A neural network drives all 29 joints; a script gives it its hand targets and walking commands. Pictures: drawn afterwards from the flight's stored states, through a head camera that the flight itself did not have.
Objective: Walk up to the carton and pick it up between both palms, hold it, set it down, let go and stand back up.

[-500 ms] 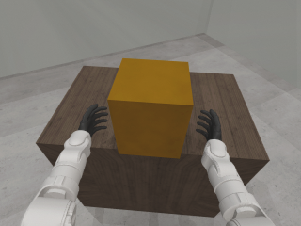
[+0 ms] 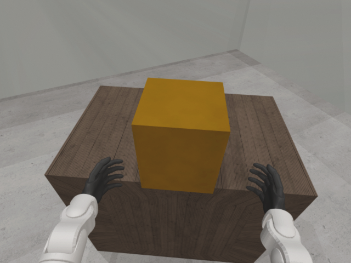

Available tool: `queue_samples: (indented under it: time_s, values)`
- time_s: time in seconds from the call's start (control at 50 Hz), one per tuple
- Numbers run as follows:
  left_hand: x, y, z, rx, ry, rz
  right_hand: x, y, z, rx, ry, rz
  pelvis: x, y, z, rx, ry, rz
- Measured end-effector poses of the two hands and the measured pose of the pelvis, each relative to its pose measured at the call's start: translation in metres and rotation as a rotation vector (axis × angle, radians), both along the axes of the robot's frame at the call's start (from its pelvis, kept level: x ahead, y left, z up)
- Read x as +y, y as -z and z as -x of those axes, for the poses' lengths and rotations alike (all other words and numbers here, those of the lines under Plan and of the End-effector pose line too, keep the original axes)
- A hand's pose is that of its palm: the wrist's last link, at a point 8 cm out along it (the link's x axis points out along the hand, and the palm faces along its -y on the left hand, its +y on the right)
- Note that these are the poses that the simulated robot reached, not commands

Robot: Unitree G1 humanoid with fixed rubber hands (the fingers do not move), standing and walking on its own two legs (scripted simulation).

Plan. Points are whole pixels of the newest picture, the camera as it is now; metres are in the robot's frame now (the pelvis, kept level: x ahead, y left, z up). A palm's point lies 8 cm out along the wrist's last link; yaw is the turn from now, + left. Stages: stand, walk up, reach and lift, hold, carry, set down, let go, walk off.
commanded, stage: set down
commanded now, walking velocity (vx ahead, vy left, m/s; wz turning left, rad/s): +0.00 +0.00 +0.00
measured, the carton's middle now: (180, 136) +0.45 -0.02 +0.05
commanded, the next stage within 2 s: none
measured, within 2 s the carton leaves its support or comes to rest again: neither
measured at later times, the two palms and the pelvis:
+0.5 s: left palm (85, 214) +0.24 +0.20 +0.04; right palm (281, 227) +0.18 -0.20 +0.05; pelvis +0.00 +0.00 +0.00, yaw +0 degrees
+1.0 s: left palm (84, 224) +0.23 +0.21 +0.01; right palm (277, 233) +0.19 -0.21 +0.01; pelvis +0.02 +0.00 +0.00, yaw +0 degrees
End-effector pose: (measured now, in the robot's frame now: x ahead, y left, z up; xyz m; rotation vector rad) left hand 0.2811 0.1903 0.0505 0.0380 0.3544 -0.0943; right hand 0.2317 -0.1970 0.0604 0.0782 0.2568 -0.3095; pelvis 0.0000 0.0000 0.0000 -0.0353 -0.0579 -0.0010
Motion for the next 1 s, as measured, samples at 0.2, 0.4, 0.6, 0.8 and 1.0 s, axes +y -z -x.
queue_samples:
  time_s: [0.2, 0.4, 0.6, 0.8, 1.0]
  values:
    - [0.001, 0.002, 0.024, -0.009, 0.0, 0.002, -0.005, 0.006, 0.032, 0.035, 0.012, 0.01, -0.001, -0.001, -0.006, 0.003, 0.0, -0.001]
    - [0.012, 0.017, 0.047, 0.029, -0.028, -0.018, -0.005, 0.005, 0.052, 0.048, 0.012, 0.008, -0.002, 0.0, -0.003, -0.002, 0.0, -0.002]
    - [0.013, 0.02, 0.044, 0.041, -0.032, -0.026, -0.002, 0.01, 0.044, 0.069, -0.015, -0.005, -0.002, -0.001, -0.009, 0.007, 0.001, 0.0]
    - [0.016, 0.038, 0.05, 0.114, -0.044, -0.035, -0.006, 0.027, 0.038, 0.135, -0.023, -0.003, -0.003, -0.001, -0.021, 0.023, 0.002, -0.001]
    - [0.021, 0.045, 0.054, 0.116, -0.051, -0.054, -0.009, 0.047, 0.045, 0.168, -0.036, 0.004, -0.002, -0.001, -0.023, 0.026, 0.002, 0.001]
